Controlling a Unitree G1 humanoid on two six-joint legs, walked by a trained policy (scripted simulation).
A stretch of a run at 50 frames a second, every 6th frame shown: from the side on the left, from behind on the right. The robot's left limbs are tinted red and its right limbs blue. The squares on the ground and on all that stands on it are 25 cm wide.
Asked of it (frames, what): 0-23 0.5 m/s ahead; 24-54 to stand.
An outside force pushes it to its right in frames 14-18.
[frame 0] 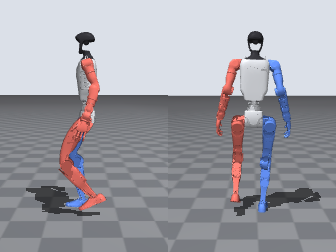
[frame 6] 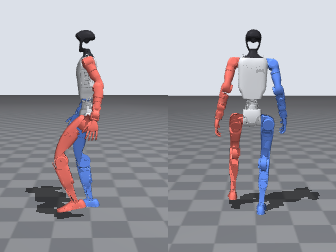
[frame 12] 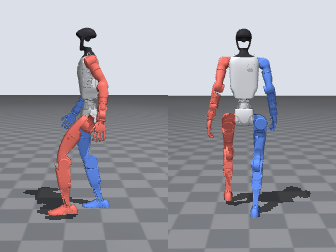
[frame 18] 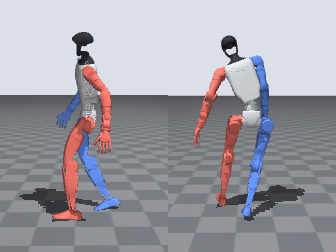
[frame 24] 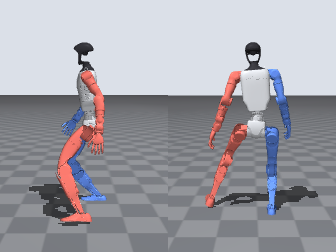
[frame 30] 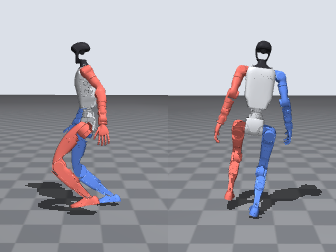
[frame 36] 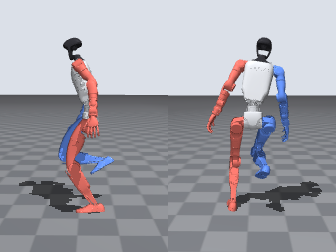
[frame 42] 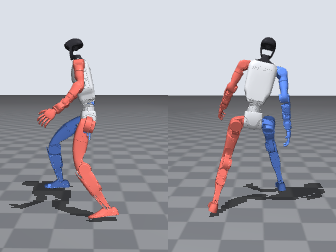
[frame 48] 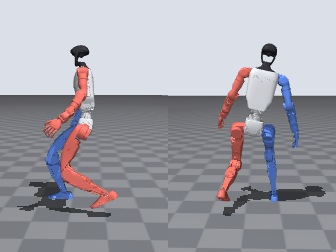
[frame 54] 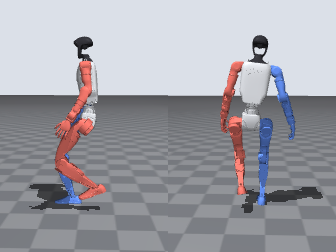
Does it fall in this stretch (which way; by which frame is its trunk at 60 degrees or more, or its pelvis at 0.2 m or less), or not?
no
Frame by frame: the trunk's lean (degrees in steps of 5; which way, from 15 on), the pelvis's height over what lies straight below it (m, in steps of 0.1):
0: 5, 0.8
6: 0, 0.8
12: 5, 0.8
18: 20 to its left, 0.8
24: 5, 0.7
30: 10, 0.7
36: 20 forward and to its right, 0.7
42: 20 forward and to its right, 0.7
48: 15 forward and to its right, 0.7
54: 10, 0.7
